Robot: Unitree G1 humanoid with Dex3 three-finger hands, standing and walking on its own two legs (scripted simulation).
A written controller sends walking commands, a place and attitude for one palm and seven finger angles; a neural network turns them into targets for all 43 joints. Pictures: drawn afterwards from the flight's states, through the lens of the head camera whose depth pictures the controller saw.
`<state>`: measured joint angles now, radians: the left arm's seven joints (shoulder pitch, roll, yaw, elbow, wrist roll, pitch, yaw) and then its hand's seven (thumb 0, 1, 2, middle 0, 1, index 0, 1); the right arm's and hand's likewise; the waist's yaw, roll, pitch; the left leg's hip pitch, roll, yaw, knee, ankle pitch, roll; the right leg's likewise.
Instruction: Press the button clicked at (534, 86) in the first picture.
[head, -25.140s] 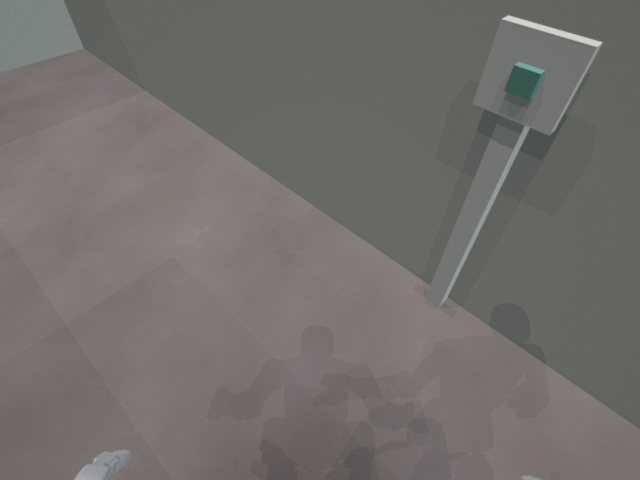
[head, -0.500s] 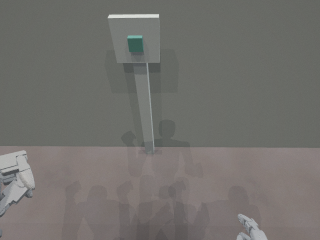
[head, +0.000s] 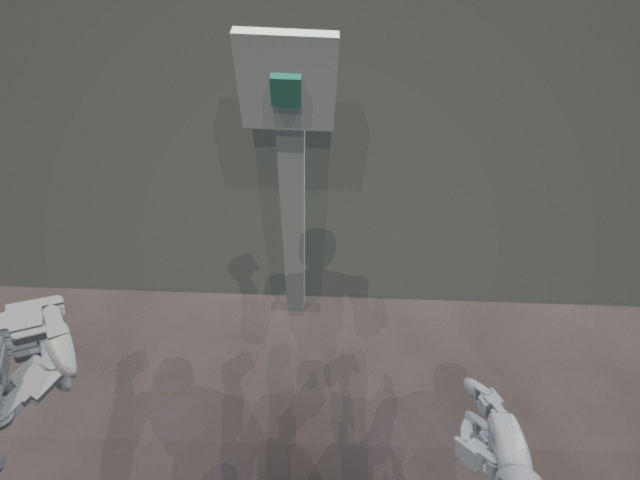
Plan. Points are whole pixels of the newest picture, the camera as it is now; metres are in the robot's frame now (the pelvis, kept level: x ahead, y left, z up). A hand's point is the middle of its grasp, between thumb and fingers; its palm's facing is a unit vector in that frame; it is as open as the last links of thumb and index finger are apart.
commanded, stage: stop stepping back and stand still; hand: left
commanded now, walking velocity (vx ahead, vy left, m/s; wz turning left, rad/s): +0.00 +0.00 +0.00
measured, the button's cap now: (286, 89) +0.72 +0.11 +0.11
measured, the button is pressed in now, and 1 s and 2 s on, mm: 0 0 0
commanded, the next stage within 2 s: let the arm hang, fingers relaxed in 0.58 s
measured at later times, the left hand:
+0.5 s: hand (11, 392) +0.16 +0.26 +0.15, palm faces +0.36 -0.82 -0.45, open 3.1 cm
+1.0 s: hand out of the picture +0.01 +0.19 -0.17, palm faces -0.02 -0.97 -0.22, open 3.3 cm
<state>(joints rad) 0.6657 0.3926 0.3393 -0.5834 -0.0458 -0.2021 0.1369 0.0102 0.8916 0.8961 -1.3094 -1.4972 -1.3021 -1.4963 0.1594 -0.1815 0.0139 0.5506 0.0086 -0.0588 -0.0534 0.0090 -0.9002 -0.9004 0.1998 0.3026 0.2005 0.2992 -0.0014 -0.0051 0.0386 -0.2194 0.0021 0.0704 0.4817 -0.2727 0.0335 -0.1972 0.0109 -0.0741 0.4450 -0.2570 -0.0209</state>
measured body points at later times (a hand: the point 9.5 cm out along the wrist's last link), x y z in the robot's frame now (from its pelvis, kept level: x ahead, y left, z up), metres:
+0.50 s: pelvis -0.03 +0.02 +0.00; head -0.01 +0.03 +0.45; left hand +0.14 +0.30 +0.18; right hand +0.14 -0.21 -0.08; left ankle -0.01 +0.09 -0.74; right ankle -0.01 -0.10 -0.74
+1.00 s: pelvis -0.04 +0.00 -0.01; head -0.01 +0.01 +0.44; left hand +0.01 +0.24 -0.15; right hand +0.03 -0.26 -0.14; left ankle -0.01 +0.09 -0.74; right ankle -0.01 -0.10 -0.74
